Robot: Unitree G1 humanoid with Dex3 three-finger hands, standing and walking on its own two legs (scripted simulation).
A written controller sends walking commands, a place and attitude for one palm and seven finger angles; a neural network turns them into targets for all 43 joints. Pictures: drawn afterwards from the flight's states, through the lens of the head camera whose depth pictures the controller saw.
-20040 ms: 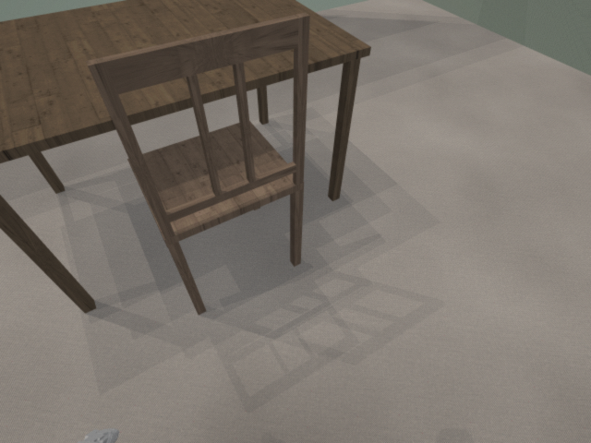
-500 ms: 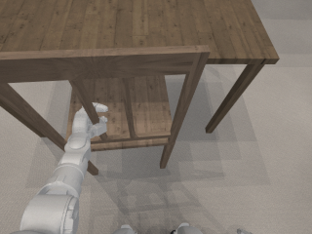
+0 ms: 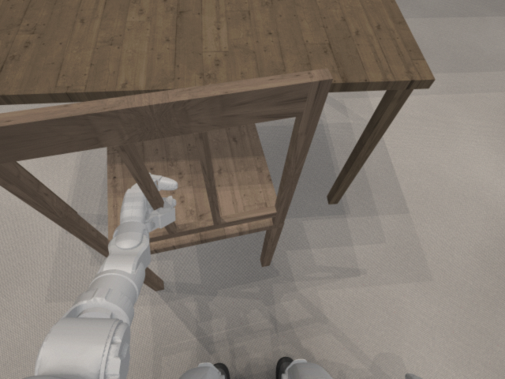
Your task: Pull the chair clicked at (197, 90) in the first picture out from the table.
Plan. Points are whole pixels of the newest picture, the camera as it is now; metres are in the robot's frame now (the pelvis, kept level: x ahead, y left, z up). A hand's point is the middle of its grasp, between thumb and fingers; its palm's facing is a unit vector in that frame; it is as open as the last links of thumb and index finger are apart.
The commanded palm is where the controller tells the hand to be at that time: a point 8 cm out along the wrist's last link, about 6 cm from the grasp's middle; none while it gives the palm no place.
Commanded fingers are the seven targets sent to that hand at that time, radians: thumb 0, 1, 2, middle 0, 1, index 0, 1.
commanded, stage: step backward, pulling the chair out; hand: left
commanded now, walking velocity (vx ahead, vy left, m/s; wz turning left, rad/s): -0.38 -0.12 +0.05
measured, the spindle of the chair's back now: (153, 196) +0.41 +0.17 -0.05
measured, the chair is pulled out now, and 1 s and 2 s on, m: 0.06 0.25 0.46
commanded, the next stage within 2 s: none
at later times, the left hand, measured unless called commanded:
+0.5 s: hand (183, 261) +0.30 +0.11 -0.07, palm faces +0.12 -0.98 -0.14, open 5.1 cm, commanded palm +0.30 +0.16 -0.07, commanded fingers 0.00 0.90 0.90 -0.50 -1.45 -0.50 -1.45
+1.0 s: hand (176, 323) +0.21 +0.11 -0.07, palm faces +0.07 -0.98 -0.17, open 5.2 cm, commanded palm +0.20 +0.16 -0.07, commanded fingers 0.00 0.90 0.90 -0.50 -1.45 -0.50 -1.45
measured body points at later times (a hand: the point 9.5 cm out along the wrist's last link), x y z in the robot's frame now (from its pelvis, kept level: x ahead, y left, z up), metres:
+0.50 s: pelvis -0.07 -0.03 +0.00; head +0.04 -0.05 +0.44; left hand +0.29 +0.16 -0.05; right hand +0.02 -0.32 -0.14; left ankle -0.11 +0.12 -0.72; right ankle -0.04 -0.15 -0.73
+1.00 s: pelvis -0.17 -0.02 +0.00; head -0.06 -0.04 +0.44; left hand +0.20 +0.17 -0.05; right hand -0.10 -0.26 -0.15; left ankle -0.17 +0.13 -0.70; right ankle -0.14 -0.12 -0.73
